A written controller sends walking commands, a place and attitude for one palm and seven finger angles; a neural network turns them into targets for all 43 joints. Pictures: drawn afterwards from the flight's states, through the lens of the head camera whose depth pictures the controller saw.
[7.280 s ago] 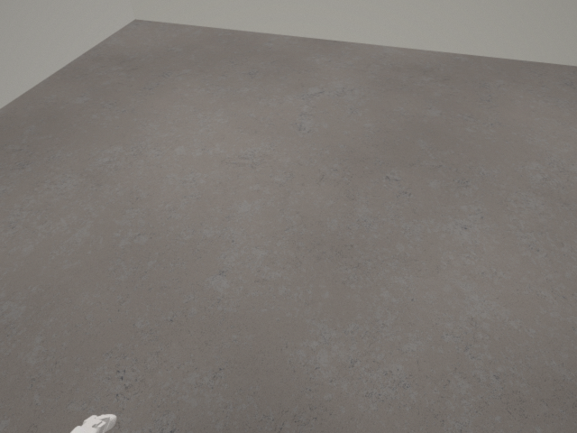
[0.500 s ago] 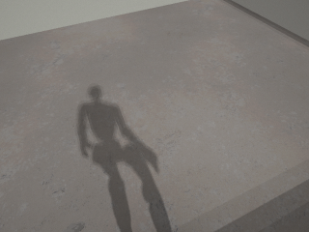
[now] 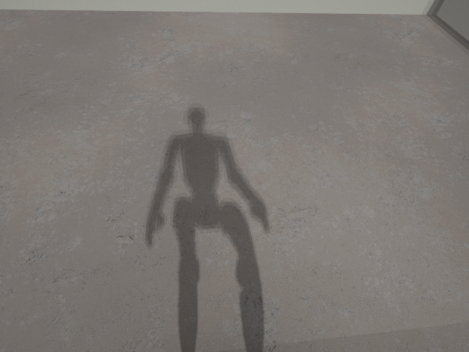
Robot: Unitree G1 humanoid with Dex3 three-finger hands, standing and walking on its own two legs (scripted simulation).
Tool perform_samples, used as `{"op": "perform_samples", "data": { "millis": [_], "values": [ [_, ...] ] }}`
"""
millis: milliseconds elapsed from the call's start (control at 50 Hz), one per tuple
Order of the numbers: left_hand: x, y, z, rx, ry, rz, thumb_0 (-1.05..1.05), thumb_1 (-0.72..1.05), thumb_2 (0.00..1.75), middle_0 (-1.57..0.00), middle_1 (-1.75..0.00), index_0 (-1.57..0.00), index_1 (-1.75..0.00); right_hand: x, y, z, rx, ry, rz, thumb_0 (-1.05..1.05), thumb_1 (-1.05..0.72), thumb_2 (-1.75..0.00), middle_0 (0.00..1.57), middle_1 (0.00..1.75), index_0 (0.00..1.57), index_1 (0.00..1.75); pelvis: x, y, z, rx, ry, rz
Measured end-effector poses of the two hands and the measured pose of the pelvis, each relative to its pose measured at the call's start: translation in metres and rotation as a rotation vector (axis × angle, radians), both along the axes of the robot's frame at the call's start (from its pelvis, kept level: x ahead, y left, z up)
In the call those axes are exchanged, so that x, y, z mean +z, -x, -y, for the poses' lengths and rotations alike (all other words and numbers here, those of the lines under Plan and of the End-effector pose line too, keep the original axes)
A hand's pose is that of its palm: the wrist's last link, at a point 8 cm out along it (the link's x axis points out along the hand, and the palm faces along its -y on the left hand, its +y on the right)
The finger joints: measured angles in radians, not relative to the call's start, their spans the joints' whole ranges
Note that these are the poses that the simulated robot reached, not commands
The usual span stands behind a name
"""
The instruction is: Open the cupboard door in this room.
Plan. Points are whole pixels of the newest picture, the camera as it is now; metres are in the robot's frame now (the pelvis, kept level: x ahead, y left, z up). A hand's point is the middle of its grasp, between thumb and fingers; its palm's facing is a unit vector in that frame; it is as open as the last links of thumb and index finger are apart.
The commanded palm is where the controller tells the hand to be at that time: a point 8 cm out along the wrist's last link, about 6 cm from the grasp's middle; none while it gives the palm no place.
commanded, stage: turn or walk to find it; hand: left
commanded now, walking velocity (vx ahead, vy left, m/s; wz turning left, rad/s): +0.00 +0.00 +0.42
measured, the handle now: out of the picture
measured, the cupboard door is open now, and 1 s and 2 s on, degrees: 0 0 0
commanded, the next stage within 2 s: none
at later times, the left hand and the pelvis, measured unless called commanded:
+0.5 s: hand out of the picture +0.03 +0.17 -0.13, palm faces +0.21 -0.94 -0.28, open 7.4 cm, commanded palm none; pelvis -0.02 -0.03 +0.01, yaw +12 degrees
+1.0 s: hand out of the picture -0.11 +0.23 -0.16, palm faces +0.44 -0.86 -0.25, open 7.4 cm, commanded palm none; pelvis -0.07 +0.01 +0.01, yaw +23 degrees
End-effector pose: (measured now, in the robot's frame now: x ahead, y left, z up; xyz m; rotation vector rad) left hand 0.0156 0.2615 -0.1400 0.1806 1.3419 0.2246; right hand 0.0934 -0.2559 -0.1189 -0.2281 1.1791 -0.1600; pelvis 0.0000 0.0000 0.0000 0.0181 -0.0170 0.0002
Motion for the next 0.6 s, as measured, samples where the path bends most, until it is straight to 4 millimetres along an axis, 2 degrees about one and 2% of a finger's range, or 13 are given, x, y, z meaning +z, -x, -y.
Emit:
{"op": "perform_samples", "data": {
  "millis": [80,200,280,380,480,600],
  "values": [
    [0.004,0.011,-0.013,0.033,0.001,-0.021,0.01,0.91,0.89,-0.2,-0.3,-0.2,-0.3,0.012,-0.011,-0.016,0.039,0.007,0.041,0.0,-0.91,-0.9,0.2,0.29,0.2,0.3,0.007,0.004,-0.007,0.022,0.017,0.004],
    [0.018,0.004,-0.013,0.051,0.0,0.047,0.01,0.91,0.9,-0.2,-0.3,-0.2,-0.3,0.013,-0.009,-0.028,0.075,-0.021,0.031,0.0,-0.91,-0.9,0.2,0.29,0.2,0.3,0.014,0.01,-0.009,0.065,0.022,-0.005],
    [0.025,-0.006,-0.002,0.052,-0.012,0.093,0.0,0.91,0.9,-0.2,-0.3,-0.2,-0.3,0.004,0.0,-0.024,0.078,-0.047,0.007,0.0,-0.9,-0.9,0.21,0.3,0.2,0.3,0.014,0.013,-0.001,0.096,0.017,-0.011],
    [0.03,-0.015,0.02,0.056,-0.043,0.171,0.0,0.91,0.9,-0.2,-0.3,-0.2,-0.3,-0.017,0.016,-0.005,0.079,-0.081,-0.045,0.0,-0.9,-0.9,0.21,0.3,0.21,0.3,0.006,0.017,0.019,0.14,-0.002,-0.018],
    [0.04,0.002,0.041,0.099,-0.051,0.191,0.0,0.9,0.89,-0.2,-0.3,-0.2,-0.3,-0.021,0.026,0.012,0.101,-0.082,-0.113,0.01,-0.91,-0.9,0.2,0.29,0.2,0.3,0.011,0.022,0.03,0.196,-0.012,-0.004],
    [0.04,0.032,0.051,0.161,-0.036,0.152,0.0,0.9,0.89,-0.2,-0.3,-0.2,-0.3,-0.015,0.027,0.019,0.149,-0.063,-0.15,0.01,-0.91,-0.9,0.2,0.29,0.2,0.3,0.016,0.026,0.033,0.259,-0.022,0.003]
  ]
}}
